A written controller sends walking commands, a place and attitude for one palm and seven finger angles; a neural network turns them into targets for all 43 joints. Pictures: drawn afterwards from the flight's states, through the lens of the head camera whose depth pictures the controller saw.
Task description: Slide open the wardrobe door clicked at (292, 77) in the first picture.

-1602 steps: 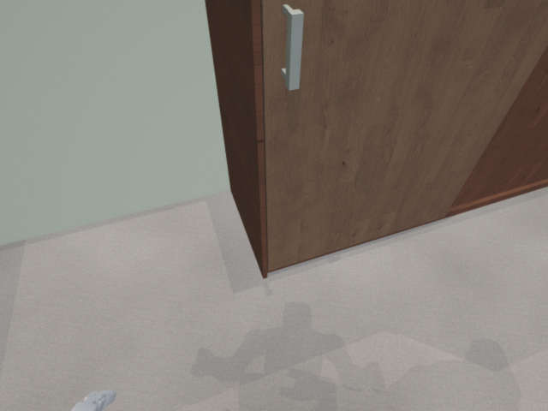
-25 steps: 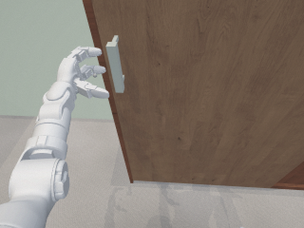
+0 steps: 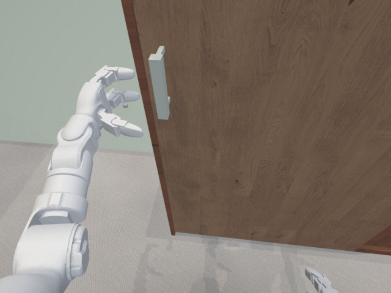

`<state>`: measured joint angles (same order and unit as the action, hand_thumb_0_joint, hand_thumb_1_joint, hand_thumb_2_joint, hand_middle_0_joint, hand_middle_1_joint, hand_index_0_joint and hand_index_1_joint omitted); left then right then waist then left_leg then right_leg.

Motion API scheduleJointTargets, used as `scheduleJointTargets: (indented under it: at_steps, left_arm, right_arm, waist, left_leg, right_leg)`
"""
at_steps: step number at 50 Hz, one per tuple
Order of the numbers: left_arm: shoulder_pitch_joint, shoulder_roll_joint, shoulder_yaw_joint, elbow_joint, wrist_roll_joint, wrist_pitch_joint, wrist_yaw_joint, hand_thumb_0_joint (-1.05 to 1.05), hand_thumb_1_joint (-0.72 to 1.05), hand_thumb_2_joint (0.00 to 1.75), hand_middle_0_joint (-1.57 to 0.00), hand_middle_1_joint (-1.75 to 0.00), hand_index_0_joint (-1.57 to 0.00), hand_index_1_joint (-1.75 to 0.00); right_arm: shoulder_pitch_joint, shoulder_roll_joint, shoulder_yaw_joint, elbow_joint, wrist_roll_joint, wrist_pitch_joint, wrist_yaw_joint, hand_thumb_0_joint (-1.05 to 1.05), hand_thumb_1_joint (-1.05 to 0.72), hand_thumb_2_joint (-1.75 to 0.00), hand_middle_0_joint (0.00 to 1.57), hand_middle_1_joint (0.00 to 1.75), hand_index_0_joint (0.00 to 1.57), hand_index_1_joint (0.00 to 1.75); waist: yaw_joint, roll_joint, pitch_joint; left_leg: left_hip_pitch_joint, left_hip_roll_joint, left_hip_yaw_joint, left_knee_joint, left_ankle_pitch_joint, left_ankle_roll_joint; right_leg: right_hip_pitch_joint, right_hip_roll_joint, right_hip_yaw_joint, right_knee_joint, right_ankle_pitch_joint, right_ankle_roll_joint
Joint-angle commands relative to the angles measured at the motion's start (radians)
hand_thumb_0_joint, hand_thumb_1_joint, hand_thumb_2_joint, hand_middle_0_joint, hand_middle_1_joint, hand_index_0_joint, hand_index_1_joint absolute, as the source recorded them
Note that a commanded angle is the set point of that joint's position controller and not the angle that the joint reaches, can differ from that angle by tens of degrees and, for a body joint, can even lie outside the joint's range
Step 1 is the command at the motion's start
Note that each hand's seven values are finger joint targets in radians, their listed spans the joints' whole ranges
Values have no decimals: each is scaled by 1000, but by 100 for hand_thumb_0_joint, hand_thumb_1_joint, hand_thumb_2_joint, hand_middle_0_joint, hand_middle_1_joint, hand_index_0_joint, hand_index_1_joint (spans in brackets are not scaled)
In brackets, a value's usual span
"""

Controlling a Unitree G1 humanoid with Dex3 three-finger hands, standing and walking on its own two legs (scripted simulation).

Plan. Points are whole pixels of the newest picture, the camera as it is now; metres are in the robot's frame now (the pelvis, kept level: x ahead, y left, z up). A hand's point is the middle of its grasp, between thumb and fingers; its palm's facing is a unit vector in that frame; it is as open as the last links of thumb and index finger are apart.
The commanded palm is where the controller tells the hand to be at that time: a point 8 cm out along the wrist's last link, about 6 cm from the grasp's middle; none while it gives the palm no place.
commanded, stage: move the hooked fingers beside the handle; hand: left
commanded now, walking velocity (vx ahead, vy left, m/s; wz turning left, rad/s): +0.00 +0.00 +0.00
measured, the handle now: (162, 83) +0.50 +0.10 +0.18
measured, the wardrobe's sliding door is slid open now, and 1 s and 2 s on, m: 0.00 0.00 0.00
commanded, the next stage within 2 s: none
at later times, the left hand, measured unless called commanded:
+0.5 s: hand (130, 93) +0.44 +0.15 +0.20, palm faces -0.08 -1.00 +0.00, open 14.0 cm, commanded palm +0.41 +0.21 +0.19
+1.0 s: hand (125, 104) +0.43 +0.16 +0.18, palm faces -0.04 -1.00 +0.01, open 14.0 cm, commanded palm +0.41 +0.21 +0.19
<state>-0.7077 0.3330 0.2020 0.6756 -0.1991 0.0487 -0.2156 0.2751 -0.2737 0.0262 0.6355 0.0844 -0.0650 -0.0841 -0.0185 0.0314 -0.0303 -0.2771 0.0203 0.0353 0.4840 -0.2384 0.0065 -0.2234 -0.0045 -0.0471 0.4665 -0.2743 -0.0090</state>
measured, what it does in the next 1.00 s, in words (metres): stands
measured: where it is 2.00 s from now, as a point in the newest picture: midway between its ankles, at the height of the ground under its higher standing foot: outside the picture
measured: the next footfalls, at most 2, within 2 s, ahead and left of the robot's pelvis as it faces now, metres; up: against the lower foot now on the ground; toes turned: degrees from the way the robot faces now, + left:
none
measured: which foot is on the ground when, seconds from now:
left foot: down 0.00-1.00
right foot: down 0.00-1.00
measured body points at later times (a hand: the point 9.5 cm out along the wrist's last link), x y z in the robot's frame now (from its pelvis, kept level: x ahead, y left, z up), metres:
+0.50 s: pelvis +0.00 +0.00 +0.00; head +0.00 -0.01 +0.45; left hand +0.44 +0.20 +0.20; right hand +0.09 -0.26 -0.11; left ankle +0.01 +0.12 -0.74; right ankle -0.02 -0.11 -0.74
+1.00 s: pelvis -0.01 +0.00 +0.00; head +0.00 -0.01 +0.45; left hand +0.43 +0.22 +0.18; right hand +0.12 -0.25 -0.10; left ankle +0.01 +0.12 -0.74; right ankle -0.02 -0.11 -0.74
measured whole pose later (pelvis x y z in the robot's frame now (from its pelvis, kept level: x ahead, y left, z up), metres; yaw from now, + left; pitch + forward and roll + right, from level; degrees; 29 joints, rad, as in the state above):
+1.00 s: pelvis -0.01 +0.00 +0.00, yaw +0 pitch +3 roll +0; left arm -0.78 0.35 0.23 0.80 -0.19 0.06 -0.20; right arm 0.26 -0.26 0.04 0.63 0.08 -0.05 -0.08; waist -0.04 0.03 -0.04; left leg -0.31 0.02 0.03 0.49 -0.23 0.01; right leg -0.25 -0.01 -0.05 0.47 -0.26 -0.01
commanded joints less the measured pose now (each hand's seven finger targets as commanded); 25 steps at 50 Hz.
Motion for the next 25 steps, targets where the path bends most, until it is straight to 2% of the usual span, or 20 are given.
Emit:
scheduleJointTargets:
  at_steps: [1,3,4,5,6,7,8,10,11,12,13,14,15,16,17,18,20,23,24,25]
  left_arm:
    - [-630,172,26,-291,-19,-92,8,0,-50,30,-30,-120,-30,-120]
    - [-566,193,48,-203,-11,-66,17,0,-50,30,-30,-120,-30,-120]
    - [-549,167,35,-168,-9,-49,20,0,-50,30,-30,-120,-30,-120]
    - [-518,189,59,-139,-2,-33,24,0,-50,30,-30,-120,-30,-120]
    - [-500,161,36,-110,2,-17,24,0,-50,30,-30,-120,-30,-120]
    - [-510,160,35,-87,3,-8,26,0,-50,30,-30,-120,-30,-120]
    - [-479,187,61,-27,6,-4,28,0,-50,30,-30,-120,-30,-120]
    - [-521,238,88,-21,12,-13,28,0,-50,30,-30,-120,-30,-120]
    - [-563,219,73,-49,10,-32,26,0,-50,30,-30,-120,-30,-120]
    - [-581,230,84,-88,9,-55,26,0,-50,30,-30,-120,-30,-120]
    - [-589,239,82,-128,6,-86,25,0,-50,30,-30,-120,-30,-120]
    - [-628,226,68,-183,5,-111,22,0,-50,30,-30,-120,-30,-120]
    - [-669,215,56,-230,2,-135,19,0,-50,30,-30,-120,-30,-120]
    - [-668,212,57,-262,-1,-153,18,0,-50,30,-30,-120,-30,-120]
    - [-656,192,41,-273,-4,-159,15,0,-50,30,-30,-120,-30,-120]
    - [-627,203,52,-263,-11,-157,13,0,-50,30,-30,-120,-30,-120]
    - [-562,229,85,-216,-13,-123,2,0,-50,30,-30,-120,-30,-120]
    - [-426,217,90,-75,-10,-42,-6,0,-50,30,-30,-120,-30,-120]
    - [-420,217,86,-52,-7,-20,-6,0,-50,30,-30,-120,-30,-120]
    - [-411,215,86,-49,-5,-3,-6,0,-50,30,-30,-120,-30,-120]
  right_arm:
    - [-33,-117,-38,-100,-7,-49,-8,0,-90,-90,20,30,20,30]
    - [-28,-123,-37,-92,-9,-42,-7,0,-90,-90,20,30,20,30]
    - [-32,-120,-34,-90,-7,-36,-5,0,-90,-90,20,30,20,30]
    - [-31,-120,-36,-92,-6,-31,-3,0,-90,-90,20,30,20,30]
    - [-35,-117,-31,-97,-6,-25,-1,0,-90,-90,20,30,20,30]
    - [-32,-118,-31,-98,-5,-20,0,0,-90,-90,20,30,20,30]
    - [-21,-124,-34,-95,-10,-13,-2,0,-90,-90,20,30,20,30]
    - [-18,-130,-32,-103,-9,-5,-6,0,-90,-90,20,30,20,30]
    - [-17,-126,-33,-110,-12,-7,-6,0,-90,-90,20,30,20,30]
    - [-20,-122,-35,-116,-12,-12,-6,0,-90,-90,20,30,20,30]
    - [-20,-124,-37,-123,-13,-13,-7,0,-90,-90,20,30,20,30]
    - [-29,-119,-35,-129,-12,-19,-7,0,-90,-90,20,30,20,30]
    - [-24,-115,-37,-125,-14,-28,-7,0,-90,-90,20,30,20,30]
    - [-24,-114,-37,-122,-15,-36,-5,0,-90,-90,20,30,20,30]
    - [-22,-113,-37,-119,-14,-41,-3,0,-90,-90,20,30,20,30]
    - [-14,-119,-42,-115,-16,-41,-4,0,-90,-90,20,30,20,30]
    - [-14,-124,-42,-103,-11,-41,-4,0,-90,-90,20,30,20,30]
    - [-8,-133,-43,-98,-6,-25,-4,0,-90,-90,20,30,20,30]
    - [-9,-134,-40,-97,-3,-19,-3,0,-90,-90,20,30,20,30]
    - [-9,-135,-42,-103,-2,-16,-3,0,-90,-90,20,30,20,30]
  waist:
    - [-42,20,-353]
    - [-34,-26,-316]
    - [-31,-37,-291]
    - [-19,-40,-287]
    - [-18,-32,-268]
    - [-22,-39,-250]
    - [-21,-85,-228]
    - [-26,-105,-229]
    - [-29,-97,-253]
    - [-23,-69,-286]
    - [-23,-68,-323]
    - [-22,-9,-363]
    - [-32,8,-395]
    - [-26,42,-422]
    - [-30,41,-430]
    - [-27,-6,-439]
    - [-15,-23,-400]
    - [-5,-72,-270]
    - [-7,-83,-222]
    - [-4,-79,-212]
  left_leg:
    - [288,-16,-43,-7,291,33]
    - [239,-19,-40,-12,265,36]
    - [213,-20,-37,-18,262,35]
    - [194,-23,-34,-19,259,34]
    - [174,-25,-31,-23,238,33]
    - [159,-25,-32,-25,219,33]
    - [131,-25,-30,-26,200,36]
    - [113,-24,-28,-29,178,39]
    - [123,-25,-28,-26,191,40]
    - [145,-25,-26,-19,208,40]
    - [166,-22,-29,-15,230,42]
    - [202,-22,-29,-12,249,39]
    - [247,-18,-36,-5,281,38]
    - [277,-16,-39,2,317,35]
    - [297,-13,-42,5,337,32]
    - [294,-12,-44,5,355,36]
    - [252,-14,-35,-6,333,36]
    - [151,-21,-17,-26,256,41]
    - [120,-21,-17,-35,230,40]
    - [113,-22,-14,-36,218,40]
  right_leg:
    - [-23,24,11,-41,341,-17]
    - [-16,23,9,-47,322,-14]
    - [-10,20,8,-44,333,-14]
    - [-3,18,10,-43,337,-14]
    - [-8,16,9,-44,322,-14]
    - [-18,14,8,-47,307,-14]
    - [-10,13,8,-54,292,-10]
    - [-8,10,17,-54,281,-7]
    - [-1,10,17,-48,293,-8]
    - [7,10,22,-43,309,-10]
    - [26,10,21,-38,319,-10]
    - [27,11,26,-31,331,-14]
    - [20,16,24,-28,349,-15]
    - [22,18,24,-22,370,-18]
    - [16,21,19,-20,377,-17]
    - [36,24,15,-22,393,-15]
    - [48,23,15,-27,402,-14]
    - [34,20,11,-49,360,-10]
    - [18,18,8,-53,342,-8]
    - [9,16,10,-55,329,-8]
